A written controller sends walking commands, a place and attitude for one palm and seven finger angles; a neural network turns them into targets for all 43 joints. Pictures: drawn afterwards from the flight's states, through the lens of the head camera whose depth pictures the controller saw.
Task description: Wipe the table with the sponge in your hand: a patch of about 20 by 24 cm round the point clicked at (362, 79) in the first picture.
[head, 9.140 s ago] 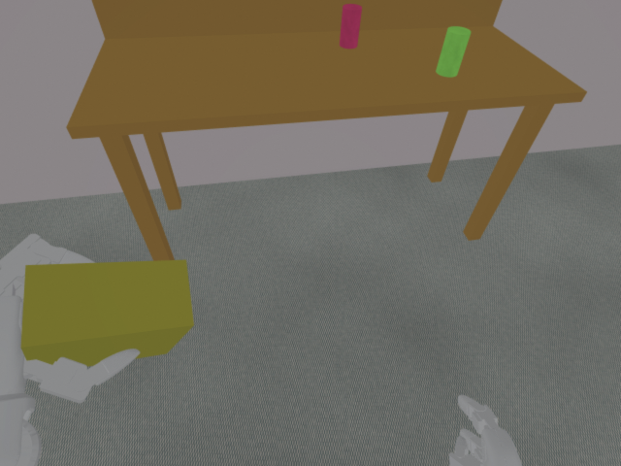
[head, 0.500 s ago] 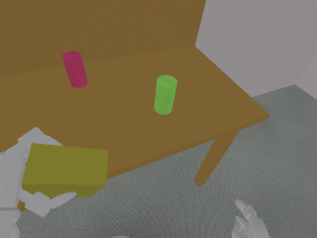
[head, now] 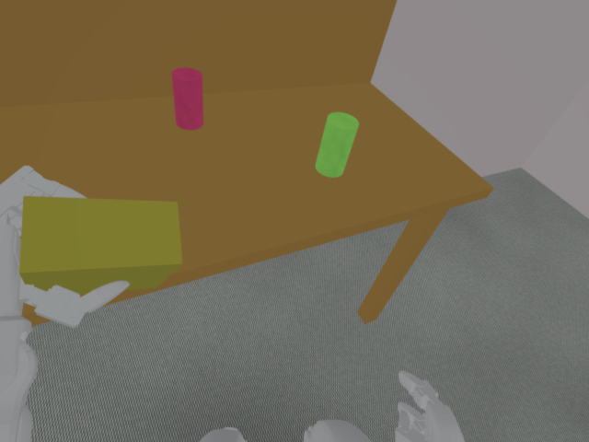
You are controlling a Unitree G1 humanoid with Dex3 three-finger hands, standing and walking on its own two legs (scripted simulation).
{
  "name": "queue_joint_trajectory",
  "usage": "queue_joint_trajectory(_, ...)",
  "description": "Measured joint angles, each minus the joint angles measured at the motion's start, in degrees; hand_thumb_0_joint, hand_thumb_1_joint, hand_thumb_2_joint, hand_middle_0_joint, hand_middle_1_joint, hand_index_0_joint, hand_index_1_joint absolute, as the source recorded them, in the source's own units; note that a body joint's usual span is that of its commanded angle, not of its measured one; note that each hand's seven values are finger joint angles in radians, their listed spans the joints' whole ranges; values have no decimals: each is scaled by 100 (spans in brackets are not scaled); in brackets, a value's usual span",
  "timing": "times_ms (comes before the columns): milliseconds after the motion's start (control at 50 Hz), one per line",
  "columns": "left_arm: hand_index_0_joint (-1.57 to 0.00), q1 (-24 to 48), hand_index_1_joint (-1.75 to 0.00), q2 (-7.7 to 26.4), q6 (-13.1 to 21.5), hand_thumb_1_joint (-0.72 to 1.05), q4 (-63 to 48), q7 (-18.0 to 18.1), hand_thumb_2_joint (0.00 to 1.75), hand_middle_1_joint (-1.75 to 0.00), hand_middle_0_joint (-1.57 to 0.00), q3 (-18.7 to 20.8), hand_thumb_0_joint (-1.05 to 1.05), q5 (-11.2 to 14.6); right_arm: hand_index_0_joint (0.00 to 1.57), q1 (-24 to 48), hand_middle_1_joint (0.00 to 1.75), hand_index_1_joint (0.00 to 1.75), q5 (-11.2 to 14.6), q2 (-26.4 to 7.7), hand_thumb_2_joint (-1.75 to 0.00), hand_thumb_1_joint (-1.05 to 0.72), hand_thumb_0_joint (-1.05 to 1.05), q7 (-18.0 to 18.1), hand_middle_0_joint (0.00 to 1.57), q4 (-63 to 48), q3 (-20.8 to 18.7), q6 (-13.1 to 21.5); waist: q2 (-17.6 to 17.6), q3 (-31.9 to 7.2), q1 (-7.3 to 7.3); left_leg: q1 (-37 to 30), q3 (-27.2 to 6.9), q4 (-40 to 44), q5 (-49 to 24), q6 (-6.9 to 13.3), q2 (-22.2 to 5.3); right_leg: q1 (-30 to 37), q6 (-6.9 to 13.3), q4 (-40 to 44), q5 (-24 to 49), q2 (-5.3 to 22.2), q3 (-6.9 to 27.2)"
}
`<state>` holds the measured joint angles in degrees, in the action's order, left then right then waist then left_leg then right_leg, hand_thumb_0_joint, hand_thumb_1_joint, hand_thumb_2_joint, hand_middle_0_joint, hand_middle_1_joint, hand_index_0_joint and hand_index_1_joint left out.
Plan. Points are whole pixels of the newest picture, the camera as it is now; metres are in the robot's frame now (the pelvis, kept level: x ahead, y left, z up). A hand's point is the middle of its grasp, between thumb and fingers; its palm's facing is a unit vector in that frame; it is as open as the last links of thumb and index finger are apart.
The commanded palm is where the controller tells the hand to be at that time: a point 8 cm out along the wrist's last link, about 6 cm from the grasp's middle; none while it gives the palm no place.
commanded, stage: come to a stop and stand still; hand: left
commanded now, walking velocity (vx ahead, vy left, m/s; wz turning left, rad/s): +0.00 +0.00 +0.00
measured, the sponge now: (125, 250) +0.27 +0.22 +0.15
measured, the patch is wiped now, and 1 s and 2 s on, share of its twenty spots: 0.00 0.00 0.00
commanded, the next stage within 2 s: look again from close up in 1.44 s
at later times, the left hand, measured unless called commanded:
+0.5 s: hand out of the picture +0.09 +0.26 +0.16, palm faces +0.19 -0.86 -0.47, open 10.6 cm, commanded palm +0.03 +0.32 +0.20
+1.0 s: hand out of the picture -0.01 +0.26 +0.20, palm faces +0.30 -0.84 -0.45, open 10.6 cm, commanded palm -0.06 +0.32 +0.20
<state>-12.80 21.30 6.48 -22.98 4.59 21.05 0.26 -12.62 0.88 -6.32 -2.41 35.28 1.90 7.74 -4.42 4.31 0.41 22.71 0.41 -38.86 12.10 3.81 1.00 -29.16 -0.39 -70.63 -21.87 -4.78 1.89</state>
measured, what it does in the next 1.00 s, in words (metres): walks backwards: right foot, then left foot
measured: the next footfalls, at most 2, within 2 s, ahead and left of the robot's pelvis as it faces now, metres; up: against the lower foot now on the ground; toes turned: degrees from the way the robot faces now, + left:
right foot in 0.14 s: -0.02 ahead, -0.07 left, +0.00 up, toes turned -8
left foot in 0.34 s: -0.01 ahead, +0.18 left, +0.00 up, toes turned -7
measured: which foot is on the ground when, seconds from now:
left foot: down 0.00-0.14, up 0.16-0.32, down 0.34-0.58, up 0.60-0.84, down 0.86-1.00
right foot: up 0.00-0.12, down 0.14-0.34, up 0.36-0.54, down 0.56-0.90, up 0.92-1.00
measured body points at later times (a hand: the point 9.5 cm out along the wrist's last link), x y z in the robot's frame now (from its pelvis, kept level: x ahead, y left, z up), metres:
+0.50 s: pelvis -0.15 +0.06 -0.02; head -0.12 +0.09 +0.42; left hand +0.07 +0.30 +0.19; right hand +0.00 -0.16 -0.09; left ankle -0.05 +0.18 -0.72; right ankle -0.14 -0.03 -0.66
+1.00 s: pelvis -0.23 +0.05 +0.00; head -0.22 +0.07 +0.45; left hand -0.03 +0.31 +0.22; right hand -0.05 -0.19 -0.04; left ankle -0.25 +0.19 -0.72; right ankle -0.19 -0.01 -0.67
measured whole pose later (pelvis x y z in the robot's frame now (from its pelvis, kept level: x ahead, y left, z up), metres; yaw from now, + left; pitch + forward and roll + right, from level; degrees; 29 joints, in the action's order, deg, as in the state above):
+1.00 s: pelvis -0.23 +0.05 +0.00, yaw -2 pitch -3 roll +4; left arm -25.6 26.5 11.5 -34.9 6.3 21.6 0.6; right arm -10.7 0.3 -9.5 1.6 31.8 -2.1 12.7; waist -8.1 4.2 0.9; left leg 10.2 3.2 -34.0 20.4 -1.1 1.0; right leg -29.1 2.5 -60.6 -27.6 -1.6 -0.1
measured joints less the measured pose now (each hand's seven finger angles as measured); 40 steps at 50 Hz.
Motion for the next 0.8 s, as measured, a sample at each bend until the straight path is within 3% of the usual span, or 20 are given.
queue_joint_trajectory(100,-67,-1076,-136,192,234,-53,-1333,51,100,-136,-67,151,-1,64,20,-408,30,30,-78,-215,-89,-90,2,-59,21,-214,-114,35,166,-195,-67,155,110,756,-172,-171,-33,1540,321,3021,97,-58,-716)
queue_joint_trajectory(140,-67,-1136,-136,412,379,-53,-1538,32,100,-136,-67,269,-1,75,20,-413,30,30,-75,-408,-89,-90,2,-17,21,-282,-189,22,313,-192,-174,461,167,362,226,-421,19,2186,446,4200,336,-3,-878)
queue_joint_trajectory(160,-67,-1013,-136,430,447,-53,-1484,5,100,-136,-67,242,-1,81,20,-315,30,30,-52,-534,-89,-90,2,20,21,-199,-245,-28,577,-81,-165,686,26,-329,628,-498,-35,2254,429,4292,382,-115,-985)
queue_joint_trajectory(180,-67,-874,-136,468,510,-53,-1351,-14,100,-136,-67,201,-1,105,20,-240,30,30,-22,-611,-89,-90,2,56,21,-88,-286,-106,742,-20,-133,914,-115,-1297,966,-523,10,2274,406,4254,433,-169,-1077)
queue_joint_trajectory(220,-67,-628,-136,516,563,-53,-949,-82,100,-136,-67,204,0,157,20,-155,30,30,99,-591,-89,-90,2,51,21,136,-308,-294,645,-123,-208,1202,-291,-3031,1150,-510,191,2094,383,3964,433,-62,-1035)
queue_joint_trajectory(260,-67,-514,-136,452,577,-53,-487,-92,100,-136,-67,359,0,189,20,-85,30,30,123,-447,-89,-90,2,46,21,176,-232,-476,260,-328,-292,1074,-416,-3589,1178,-443,131,1732,385,3622,395,118,-789)
queue_joint_trajectory(300,-67,-392,-136,291,489,-53,-101,-37,100,-136,-67,428,0,174,20,-66,30,30,124,-369,-89,-90,2,97,21,-51,-128,-509,-49,-428,-249,495,-503,-2507,1106,-357,-82,1295,394,3191,306,307,-607)
queue_joint_trajectory(340,-67,-217,-136,56,382,-53,48,21,100,-136,-67,297,0,133,20,-48,30,30,79,-504,-89,-90,2,132,21,-387,-145,-277,48,-338,-63,-183,-577,-832,860,-336,-274,796,407,2528,96,431,-680)
queue_joint_trajectory(380,-67,-166,-136,37,309,-53,-23,46,100,-136,-67,253,0,102,20,259,30,30,46,-359,-89,-90,2,151,21,-407,-220,-78,-323,130,-79,-172,-217,-916,1187,-398,47,320,401,1517,-314,640,-252)
queue_joint_trajectory(420,-67,-572,-136,83,210,-53,-362,-37,100,-136,-67,263,-1,115,20,385,30,30,12,-141,-89,-91,1,72,20,-446,-195,36,-514,341,-41,-95,46,-1056,1025,-417,137,-40,296,485,-571,411,-6)
queue_joint_trajectory(480,-68,-1070,-136,374,293,-53,-1132,-275,100,-136,-67,205,-1,73,20,155,30,30,-28,61,-89,-91,1,-106,20,-468,-182,201,-355,359,167,216,-191,-1029,735,-382,154,-267,259,-372,-146,35,5)
queue_joint_trajectory(520,-68,-1230,-136,652,528,-53,-1574,-309,100,-136,-67,351,-1,100,20,-20,30,30,-25,70,-89,-91,1,-158,20,-343,-142,160,-124,313,93,401,-374,-897,553,-413,66,-16,334,249,-74,-7,-110)
queue_joint_trajectory(560,-68,-1333,-136,954,741,-53,-1757,-261,100,-136,-67,734,-1,176,20,-219,30,30,-47,10,-89,-90,1,-147,21,-277,-112,35,190,189,-67,611,-474,-919,504,-463,-109,603,423,1632,-112,30,-296)
queue_joint_trajectory(580,-68,-1322,-136,1097,824,-53,-1708,-234,100,-136,-67,960,-1,218,20,-317,30,30,-38,-40,-89,-90,1,-132,21,-272,-113,-23,373,119,-126,779,-524,-1130,709,-432,-200,926,458,2263,-538,-9,-412)
queue_joint_trajectory(620,-68,-1011,-136,1119,892,-53,-1350,-249,100,-135,-67,1131,-1,267,20,-345,30,30,30,-205,-89,-90,1,-67,21,-98,-164,-149,904,263,-32,1084,-715,-2324,1247,-348,-298,1179,543,2528,-497,-204,-863)
queue_joint_trajectory(640,-68,-818,-136,1104,867,-53,-1106,-254,100,-135,-67,1131,-1,266,20,-373,30,30,58,-251,-89,-90,1,-47,21,38,-172,-216,962,255,-15,1238,-670,-3119,1366,-366,-206,1250,577,2577,-306,-181,-1013)
queue_joint_trajectory(680,-68,-531,-135,879,793,-53,-606,-253,100,-135,-67,1094,0,271,20,-429,30,30,101,-300,-89,-90,2,-88,21,270,-184,-321,746,34,-200,1418,-488,-4411,1265,-351,19,1187,609,2593,-107,-48,-956)
queue_joint_trajectory(720,-68,-525,-135,452,753,-53,-92,-194,100,-135,-67,1060,0,302,20,-427,30,30,92,-374,-89,-90,2,-56,21,286,-189,-353,512,-229,-326,1433,-376,-5042,962,-325,60,1026,639,2702,35,39,-748)
queue_joint_trajectory(760,-68,-574,-135,-11,574,-53,345,-102,100,-135,-67,808,0,267,20,-393,30,30,59,-504,-89,-90,2,26,21,158,-216,-306,413,-386,-312,1251,-322,-4771,620,-306,-20,909,606,2914,239,125,-639)
queue_joint_trajectory(800,-68,-578,-135,-420,332,-53,461,-26,101,-135,-67,359,0,186,20,-318,30,30,48,-624,-89,-90,2,132,21,33,-260,-160,322,-400,-275,847,-233,-3739,511,-261,-125,814,531,3094,434,240,-609)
